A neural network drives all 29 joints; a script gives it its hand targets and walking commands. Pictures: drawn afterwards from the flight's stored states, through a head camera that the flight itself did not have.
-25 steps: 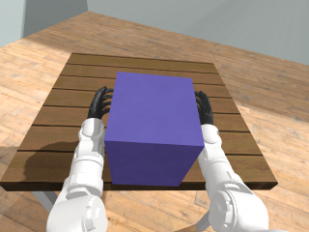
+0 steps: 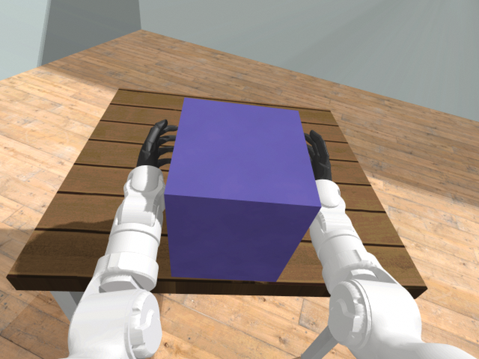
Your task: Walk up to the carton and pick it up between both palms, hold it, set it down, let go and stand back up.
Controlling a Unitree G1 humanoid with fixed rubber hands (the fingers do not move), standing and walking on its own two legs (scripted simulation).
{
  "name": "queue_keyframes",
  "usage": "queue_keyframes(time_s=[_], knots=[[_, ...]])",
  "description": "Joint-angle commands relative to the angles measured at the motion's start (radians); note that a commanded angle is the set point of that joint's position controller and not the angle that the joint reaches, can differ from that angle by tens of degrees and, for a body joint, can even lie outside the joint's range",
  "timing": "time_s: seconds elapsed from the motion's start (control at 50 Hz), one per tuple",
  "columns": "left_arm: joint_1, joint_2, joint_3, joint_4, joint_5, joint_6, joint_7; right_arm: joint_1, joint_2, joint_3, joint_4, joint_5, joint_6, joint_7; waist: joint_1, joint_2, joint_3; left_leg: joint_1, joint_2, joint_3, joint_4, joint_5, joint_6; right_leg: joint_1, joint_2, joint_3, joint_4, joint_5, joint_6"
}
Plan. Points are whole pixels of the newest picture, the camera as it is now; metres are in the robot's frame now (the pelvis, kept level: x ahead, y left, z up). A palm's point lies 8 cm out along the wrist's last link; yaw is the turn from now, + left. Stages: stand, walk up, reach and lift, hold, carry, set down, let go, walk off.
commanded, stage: reach and lift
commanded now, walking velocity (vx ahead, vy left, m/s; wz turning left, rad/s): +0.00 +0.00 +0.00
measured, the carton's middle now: (233, 195) +0.39 +0.01 +0.10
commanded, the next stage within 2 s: hold in 1.84 s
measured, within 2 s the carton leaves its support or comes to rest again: neither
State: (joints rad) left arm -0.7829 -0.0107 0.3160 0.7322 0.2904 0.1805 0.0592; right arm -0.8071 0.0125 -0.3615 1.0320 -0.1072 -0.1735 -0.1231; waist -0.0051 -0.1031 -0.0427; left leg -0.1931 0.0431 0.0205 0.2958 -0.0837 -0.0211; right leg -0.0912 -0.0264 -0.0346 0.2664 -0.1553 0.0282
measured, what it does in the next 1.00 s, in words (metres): stands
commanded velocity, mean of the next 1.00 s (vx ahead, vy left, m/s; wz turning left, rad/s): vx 0.00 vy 0.00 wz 0.00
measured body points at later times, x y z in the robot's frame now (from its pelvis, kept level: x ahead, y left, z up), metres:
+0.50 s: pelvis +0.00 -0.01 +0.00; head -0.04 +0.03 +0.44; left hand +0.40 +0.15 +0.19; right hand +0.40 -0.15 +0.19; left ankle +0.05 +0.13 -0.75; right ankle -0.01 -0.14 -0.75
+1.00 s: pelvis +0.00 +0.00 +0.00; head -0.06 +0.04 +0.44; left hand +0.40 +0.15 +0.22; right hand +0.40 -0.14 +0.24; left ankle +0.05 +0.13 -0.75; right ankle -0.01 -0.14 -0.75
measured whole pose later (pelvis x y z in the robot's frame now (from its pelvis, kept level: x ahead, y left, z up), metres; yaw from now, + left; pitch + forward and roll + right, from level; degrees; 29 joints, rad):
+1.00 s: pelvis +0.00 +0.00 +0.00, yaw +1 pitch -7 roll -1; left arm -0.78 0.02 0.29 0.32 0.30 0.71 0.02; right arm -0.95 -0.10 -0.05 0.84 0.26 0.28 -0.19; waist -0.10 -0.08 -0.02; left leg -0.09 0.04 0.00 0.33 -0.12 -0.02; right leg 0.04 -0.03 -0.05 0.28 -0.18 0.03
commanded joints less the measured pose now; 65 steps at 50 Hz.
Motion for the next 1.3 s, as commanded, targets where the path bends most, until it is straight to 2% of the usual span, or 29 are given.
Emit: queue_keyframes(time_s=[0.0, 0.12, 0.18, 0.2, 0.24, 0.28, 0.34, 0.4, 0.5, 0.54, 0.6, 0.62, 0.64, 0.68, 0.8, 0.88, 0.9, 0.98, 1.0, 1.1, 1.16, 1.18, 1.22, 1.24, 1.28], knots=[[-0.682, -0.637, -0.377, -0.185, -0.053, -0.013, -0.144, -0.73, 0.46, 0.319, -0.23, 0.034, -0.022, 0.11, -0.046, 0.121, -0.512, 0.38, -0.043, 0.066, 0.033, 0.216, -0.015, 0.042, 0.062, -0.1, -0.02, 0.182, 0.013], [-0.648, -0.634, -0.426, -0.295, -0.068, 0.07, -0.167, -0.726, 0.463, 0.407, -0.333, 0.117, 0.043, 0.089, -0.07, 0.135, -0.52, 0.421, -0.057, 0.049, 0.059, 0.306, -0.017, 0.098, 0.064, -0.091, -0.004, 0.268, 0.023], [-0.588, -0.602, -0.393, -0.304, -0.044, 0.124, -0.183, -0.705, 0.45, 0.424, -0.351, 0.155, 0.085, 0.082, -0.053, 0.129, -0.423, 0.406, -0.061, 0.049, 0.048, 0.27, -0.006, 0.109, 0.057, -0.082, -0.014, 0.236, 0.029], [-0.578, -0.583, -0.378, -0.315, -0.04, 0.14, -0.19, -0.698, 0.45, 0.436, -0.37, 0.168, 0.094, 0.079, -0.043, 0.11, -0.39, 0.406, -0.062, 0.051, 0.041, 0.258, 0.001, 0.116, 0.059, -0.085, -0.014, 0.232, 0.034], [-0.58, -0.578, -0.382, -0.334, -0.043, 0.163, -0.196, -0.723, 0.445, 0.435, -0.4, 0.174, 0.106, 0.077, -0.048, 0.117, -0.384, 0.398, -0.062, 0.043, 0.037, 0.235, 0.004, 0.106, 0.061, -0.084, -0.019, 0.212, 0.031], [-0.598, -0.583, -0.404, -0.402, -0.054, 0.178, -0.194, -0.73, 0.465, 0.487, -0.432, 0.197, 0.121, 0.075, -0.037, 0.121, -0.431, 0.428, -0.064, 0.045, 0.047, 0.287, 0.002, 0.124, 0.063, -0.08, -0.007, 0.265, 0.034], [-0.595, -0.565, -0.411, -0.432, -0.061, 0.207, -0.201, -0.729, 0.463, 0.497, -0.459, 0.21, 0.142, 0.065, -0.052, 0.113, -0.403, 0.424, -0.067, 0.038, 0.044, 0.256, 0.003, 0.113, 0.063, -0.082, -0.014, 0.243, 0.038], [-0.608, -0.559, -0.416, -0.457, -0.075, 0.233, -0.205, -0.762, 0.478, 0.533, -0.504, 0.235, 0.163, 0.057, -0.043, 0.108, -0.433, 0.428, -0.07, 0.037, 0.044, 0.236, 0.009, 0.11, 0.064, -0.075, -0.015, 0.231, 0.04], [-0.689, -0.561, -0.462, -0.496, -0.124, 0.254, -0.2, -0.824, 0.497, 0.534, -0.537, 0.244, 0.194, 0.045, -0.07, 0.112, -0.479, 0.417, -0.076, 0.031, 0.044, 0.172, 0.009, 0.072, 0.068, -0.072, -0.021, 0.16, 0.042], [-0.695, -0.556, -0.464, -0.503, -0.127, 0.271, -0.196, -0.815, 0.49, 0.523, -0.53, 0.247, 0.218, 0.041, -0.083, 0.119, -0.473, 0.425, -0.077, 0.029, 0.043, 0.169, 0.006, 0.063, 0.068, -0.069, -0.022, 0.154, 0.045], [-0.678, -0.535, -0.424, -0.448, -0.11, 0.305, -0.202, -0.83, 0.478, 0.503, -0.482, 0.25, 0.256, 0.038, -0.084, 0.095, -0.405, 0.407, -0.075, 0.032, 0.026, 0.106, 0.018, 0.044, 0.066, -0.062, -0.034, 0.097, 0.048], [-0.689, -0.527, -0.414, -0.47, -0.105, 0.311, -0.204, -0.819, 0.475, 0.496, -0.474, 0.259, 0.266, 0.038, -0.085, 0.107, -0.416, 0.41, -0.075, 0.03, 0.025, 0.11, 0.016, 0.05, 0.067, -0.065, -0.033, 0.09, 0.047], [-0.69, -0.537, -0.404, -0.458, -0.105, 0.32, -0.206, -0.843, 0.478, 0.504, -0.477, 0.267, 0.271, 0.041, -0.071, 0.101, -0.408, 0.41, -0.074, 0.03, 0.02, 0.102, 0.019, 0.042, 0.069, -0.066, -0.037, 0.07, 0.044], [-0.673, -0.527, -0.38, -0.441, -0.094, 0.345, -0.213, -0.841, 0.465, 0.481, -0.451, 0.27, 0.285, 0.04, -0.078, 0.096, -0.391, 0.401, -0.076, 0.031, 0.022, 0.106, 0.019, 0.052, 0.07, -0.065, -0.039, 0.069, 0.045], [-0.737, -0.544, -0.423, -0.512, -0.12, 0.383, -0.202, -0.849, 0.473, 0.514, -0.445, 0.328, 0.336, 0.036, -0.102, 0.144, -0.412, 0.423, -0.08, 0.022, 0.041, 0.162, -0.006, 0.056, 0.085, -0.066, -0.031, 0.109, 0.034], [-0.738, -0.544, -0.435, -0.511, -0.125, 0.421, -0.196, -0.861, 0.454, 0.523, -0.446, 0.37, 0.376, 0.034, -0.117, 0.164, -0.38, 0.406, -0.078, 0.013, 0.036, 0.148, -0.012, 0.043, 0.089, -0.063, -0.036, 0.097, 0.032], [-0.742, -0.549, -0.44, -0.52, -0.127, 0.43, -0.192, -0.878, 0.462, 0.54, -0.465, 0.392, 0.383, 0.035, -0.109, 0.173, -0.397, 0.401, -0.081, 0.014, 0.044, 0.165, -0.014, 0.049, 0.089, -0.06, -0.032, 0.111, 0.033], [-0.777, -0.573, -0.49, -0.609, -0.171, 0.451, -0.166, -0.89, 0.473, 0.603, -0.531, 0.475, 0.432, 0.023, -0.117, 0.183, -0.462, 0.423, -0.082, 0.001, 0.072, 0.235, -0.031, 0.054, 0.105, -0.051, -0.019, 0.174, 0.037], [-0.774, -0.565, -0.478, -0.601, -0.166, 0.461, -0.164, -0.896, 0.473, 0.61, -0.536, 0.483, 0.446, 0.021, -0.108, 0.178, -0.449, 0.415, -0.08, 0.005, 0.068, 0.209, -0.026, 0.041, 0.105, -0.045, -0.026, 0.148, 0.039], [-0.833, -0.539, -0.474, -0.652, -0.201, 0.483, -0.153, -0.892, 0.495, 0.632, -0.562, 0.532, 0.514, 0.014, -0.102, 0.176, -0.491, 0.385, -0.086, -0.002, 0.067, 0.173, -0.025, 0.036, 0.109, -0.03, -0.014, 0.147, 0.048], [-0.817, -0.522, -0.441, -0.601, -0.203, 0.502, -0.156, -0.92, 0.502, 0.636, -0.572, 0.548, 0.549, 0.007, -0.087, 0.137, -0.459, 0.358, -0.089, 0.001, 0.06, 0.143, -0.012, 0.022, 0.109, -0.02, -0.016, 0.141, 0.057], [-0.851, -0.515, -0.429, -0.615, -0.204, 0.502, -0.156, -0.927, 0.51, 0.632, -0.564, 0.555, 0.562, 0.007, -0.08, 0.141, -0.47, 0.348, -0.088, 0.005, 0.057, 0.125, -0.008, 0.017, 0.108, -0.017, -0.017, 0.123, 0.057], [-0.843, -0.514, -0.415, -0.565, -0.209, 0.516, -0.159, -0.948, 0.502, 0.615, -0.551, 0.554, 0.583, 0.005, -0.083, 0.126, -0.444, 0.331, -0.085, 0.003, 0.05, 0.093, -0.006, -0.001, 0.109, -0.011, -0.023, 0.092, 0.054], [-0.849, -0.506, -0.406, -0.567, -0.214, 0.519, -0.159, -0.96, 0.512, 0.624, -0.565, 0.565, 0.591, 0.003, -0.07, 0.114, -0.462, 0.325, -0.087, 0.004, 0.052, 0.099, -0.001, 0.013, 0.109, -0.011, -0.02, 0.102, 0.057], [-0.881, -0.486, -0.392, -0.568, -0.22, 0.521, -0.157, -0.961, 0.512, 0.623, -0.546, 0.578, 0.612, 0.0, -0.074, 0.114, -0.479, 0.327, -0.086, 0.003, 0.055, 0.105, -0.002, 0.011, 0.111, -0.002, -0.017, 0.124, 0.061]])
